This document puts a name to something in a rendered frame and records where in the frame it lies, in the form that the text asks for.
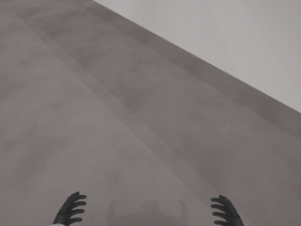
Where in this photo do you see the robot left hand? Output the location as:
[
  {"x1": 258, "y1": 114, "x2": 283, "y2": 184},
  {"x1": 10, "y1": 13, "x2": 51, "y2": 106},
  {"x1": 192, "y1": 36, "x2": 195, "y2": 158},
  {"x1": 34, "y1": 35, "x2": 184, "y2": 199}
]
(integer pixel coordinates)
[{"x1": 53, "y1": 191, "x2": 87, "y2": 226}]

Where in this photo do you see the robot right hand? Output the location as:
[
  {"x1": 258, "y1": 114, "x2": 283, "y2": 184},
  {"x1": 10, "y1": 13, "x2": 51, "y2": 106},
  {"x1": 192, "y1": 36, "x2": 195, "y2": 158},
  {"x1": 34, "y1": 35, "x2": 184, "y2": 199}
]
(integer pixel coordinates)
[{"x1": 211, "y1": 195, "x2": 244, "y2": 226}]

